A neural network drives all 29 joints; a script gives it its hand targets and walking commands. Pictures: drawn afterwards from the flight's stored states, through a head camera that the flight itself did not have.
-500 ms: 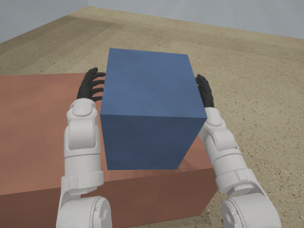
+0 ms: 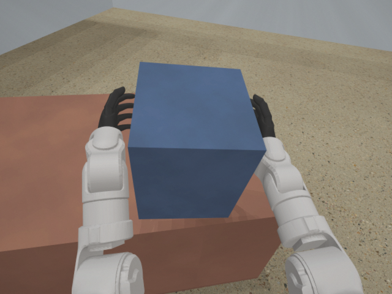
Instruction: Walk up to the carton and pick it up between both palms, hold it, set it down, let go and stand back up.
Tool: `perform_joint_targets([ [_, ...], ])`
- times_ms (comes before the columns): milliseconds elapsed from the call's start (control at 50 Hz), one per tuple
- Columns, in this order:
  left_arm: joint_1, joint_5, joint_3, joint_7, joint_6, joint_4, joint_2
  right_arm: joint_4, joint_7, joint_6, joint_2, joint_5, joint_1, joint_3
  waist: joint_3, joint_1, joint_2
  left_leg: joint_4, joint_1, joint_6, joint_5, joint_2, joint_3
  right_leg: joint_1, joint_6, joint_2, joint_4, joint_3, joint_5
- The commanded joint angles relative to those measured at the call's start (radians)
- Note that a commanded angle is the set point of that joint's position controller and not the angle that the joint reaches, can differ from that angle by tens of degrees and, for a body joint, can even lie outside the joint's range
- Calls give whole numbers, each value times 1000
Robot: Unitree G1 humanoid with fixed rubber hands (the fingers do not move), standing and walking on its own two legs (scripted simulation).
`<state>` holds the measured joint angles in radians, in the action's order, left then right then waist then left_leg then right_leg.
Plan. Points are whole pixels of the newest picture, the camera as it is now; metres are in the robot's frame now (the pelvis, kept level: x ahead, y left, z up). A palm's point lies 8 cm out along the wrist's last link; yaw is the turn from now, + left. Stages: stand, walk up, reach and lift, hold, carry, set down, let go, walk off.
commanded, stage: hold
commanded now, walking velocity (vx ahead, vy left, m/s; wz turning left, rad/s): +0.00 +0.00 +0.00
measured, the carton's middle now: (187, 146) +0.37 +0.01 +0.13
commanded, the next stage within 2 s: none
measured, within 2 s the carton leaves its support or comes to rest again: neither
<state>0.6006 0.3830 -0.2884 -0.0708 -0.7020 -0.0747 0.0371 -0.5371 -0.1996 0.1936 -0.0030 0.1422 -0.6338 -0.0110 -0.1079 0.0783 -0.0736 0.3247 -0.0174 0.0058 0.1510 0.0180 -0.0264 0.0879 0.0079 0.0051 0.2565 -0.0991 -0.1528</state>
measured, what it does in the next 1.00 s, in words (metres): stands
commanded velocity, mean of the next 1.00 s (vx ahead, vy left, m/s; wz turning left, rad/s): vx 0.00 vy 0.00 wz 0.00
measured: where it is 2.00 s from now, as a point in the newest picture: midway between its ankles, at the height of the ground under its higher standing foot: outside the picture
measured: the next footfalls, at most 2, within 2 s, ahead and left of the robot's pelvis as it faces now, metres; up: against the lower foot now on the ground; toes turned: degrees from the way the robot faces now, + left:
none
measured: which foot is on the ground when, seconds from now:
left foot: down 0.00-1.00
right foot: down 0.00-1.00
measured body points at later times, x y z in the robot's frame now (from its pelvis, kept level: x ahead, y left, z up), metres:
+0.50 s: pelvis +0.00 +0.00 +0.00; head -0.03 +0.03 +0.45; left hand +0.38 +0.16 +0.19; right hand +0.37 -0.14 +0.17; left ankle +0.03 +0.11 -0.75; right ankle +0.01 -0.11 -0.75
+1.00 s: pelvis +0.00 +0.00 +0.00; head -0.03 +0.03 +0.45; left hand +0.37 +0.15 +0.18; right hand +0.37 -0.14 +0.17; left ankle +0.03 +0.11 -0.75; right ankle +0.01 -0.11 -0.75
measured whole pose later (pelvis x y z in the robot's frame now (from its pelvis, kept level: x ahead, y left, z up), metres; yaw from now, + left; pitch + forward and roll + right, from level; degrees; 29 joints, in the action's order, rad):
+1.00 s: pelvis +0.00 +0.00 +0.00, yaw +0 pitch -11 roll -1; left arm 0.57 0.38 -0.27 -0.06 -0.72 -0.04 0.05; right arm -0.50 -0.19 0.20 0.00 0.14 -0.59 -0.01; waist -0.11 0.08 -0.08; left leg 0.33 -0.02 0.00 0.16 0.02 -0.02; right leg 0.09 0.01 0.00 0.27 -0.10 -0.16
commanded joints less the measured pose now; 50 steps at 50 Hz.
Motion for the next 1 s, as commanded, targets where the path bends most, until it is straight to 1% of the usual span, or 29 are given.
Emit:
perform_joint_targets([
  [0,506,-135,406,-130,32,61,461,303,86,-64,459,55,-703,334,366,12,101,-7,-135,-16,-259,-40,-35,-3,-35,-37,-24,-28,186],
  [40,503,-137,418,-126,35,60,477,310,88,-67,463,47,-698,331,361,20,97,-9,-145,-19,-238,-35,-31,-24,-32,-41,-30,-33,155],
  [60,503,-137,418,-126,34,58,478,312,89,-65,458,46,-704,326,360,17,100,-13,-139,-18,-225,-37,-32,-24,-31,-39,-36,-32,144],
  [100,516,-131,403,-129,31,20,469,284,93,-62,455,33,-716,300,315,17,98,-33,-106,-11,-155,-36,-35,-45,-29,-34,-42,-35,85],
  [120,496,-134,411,-127,30,44,477,305,94,-66,463,32,-694,309,335,11,92,-29,-109,-11,-185,-33,-36,-33,-32,-36,-34,-34,109],
  [140,505,-134,409,-126,31,51,478,306,93,-66,460,36,-697,311,347,17,99,-27,-116,-12,-192,-33,-34,-28,-28,-37,-33,-31,122],
  [160,499,-129,404,-125,30,33,472,287,94,-63,451,32,-693,307,337,13,99,-29,-120,-13,-194,-32,-31,-34,-29,-39,-33,-34,111],
  [180,496,-134,407,-124,29,55,479,302,94,-63,451,36,-688,311,356,15,98,-23,-132,-16,-217,-30,-31,-24,-30,-44,-31,-35,121],
  [220,503,-134,407,-123,31,50,476,315,95,-66,453,40,-707,317,370,11,92,-21,-143,-16,-217,-32,-34,-24,-29,-44,-34,-37,121],
  [280,506,-135,410,-122,34,43,477,292,95,-64,460,33,-698,311,347,16,93,-25,-134,-13,-205,-33,-34,-35,-28,-42,-36,-31,119],
  [300,495,-127,393,-125,28,21,469,278,96,-61,447,26,-693,302,328,13,89,-30,-126,-12,-188,-33,-34,-34,-28,-38,-39,-31,107],
  [320,493,-131,397,-125,27,43,475,311,97,-65,449,33,-699,310,351,7,87,-27,-130,-10,-204,-29,-34,-23,-28,-41,-36,-32,120],
  [340,495,-131,404,-123,27,44,478,300,96,-61,452,36,-696,313,354,12,91,-28,-132,-12,-209,-31,-33,-24,-27,-42,-36,-31,123],
  [380,490,-126,392,-126,29,33,465,297,95,-64,453,36,-700,314,350,0,86,-24,-132,-10,-217,-32,-36,-21,-32,-39,-36,-31,125],
  [400,492,-132,403,-125,30,55,469,320,93,-67,459,41,-705,327,360,2,86,-18,-129,-10,-244,-32,-33,-17,-32,-43,-30,-29,151],
  [420,506,-123,384,-126,29,31,457,297,93,-64,455,37,-715,320,346,1,79,-20,-125,-9,-221,-34,-37,-21,-34,-39,-36,-27,136],
  [440,486,-133,399,-125,29,56,463,317,90,-64,466,44,-693,334,365,5,73,-17,-136,-9,-243,-34,-37,-5,-35,-43,-30,-26,164],
  [460,499,-130,394,-127,30,48,462,294,89,-60,459,42,-695,326,347,9,77,-20,-133,-10,-234,-35,-37,-3,-35,-42,-34,-28,154],
  [500,505,-129,401,-127,32,53,464,308,91,-63,456,42,-709,324,362,5,96,-20,-129,-13,-223,-36,-34,-11,-32,-39,-33,-27,144],
  [540,493,-134,414,-123,31,67,473,317,91,-66,455,46,-694,331,370,8,99,-10,-147,-17,-257,-33,-33,-20,-29,-42,-30,-29,160],
  [560,489,-132,408,-124,30,44,470,313,89,-67,450,51,-707,331,361,8,101,-9,-151,-14,-245,-34,-36,-24,-29,-39,-34,-30,153],
  [620,484,-131,406,-130,26,51,465,309,87,-60,454,47,-689,329,346,13,91,-17,-132,-11,-223,-38,-39,-8,-34,-37,-36,-25,157],
  [640,520,-127,391,-131,28,29,458,278,91,-58,449,36,-714,307,323,11,88,-27,-112,-10,-173,-38,-39,-27,-33,-35,-39,-30,107],
  [660,501,-131,409,-130,28,42,475,278,94,-58,458,32,-682,304,324,17,90,-38,-116,-11,-162,-34,-38,-33,-31,-36,-40,-30,96],
  [700,503,-137,410,-129,27,52,475,297,94,-61,459,33,-690,306,332,18,97,-29,-111,-8,-185,-34,-36,-26,-30,-34,-36,-26,125],
  [720,472,-149,438,-119,33,85,516,304,99,-58,461,38,-660,308,370,21,89,-30,-118,-21,-214,-26,-24,4,-32,-53,-16,-29,105],
  [760,480,-144,440,-111,32,74,506,312,102,-55,463,36,-671,312,362,19,95,-21,-124,-21,-234,-28,-24,-8,-29,-52,-22,-28,100],
  [840,472,-132,426,-115,23,70,493,302,102,-50,460,30,-658,312,319,14,89,-37,-100,-15,-200,-28,-27,-8,-32,-46,-25,-27,86],
  [980,475,-141,437,-116,27,87,489,331,93,-49,477,41,-671,342,346,8,87,-21,-105,-12,-221,-39,-29,17,-40,-40,-15,-18,157],
])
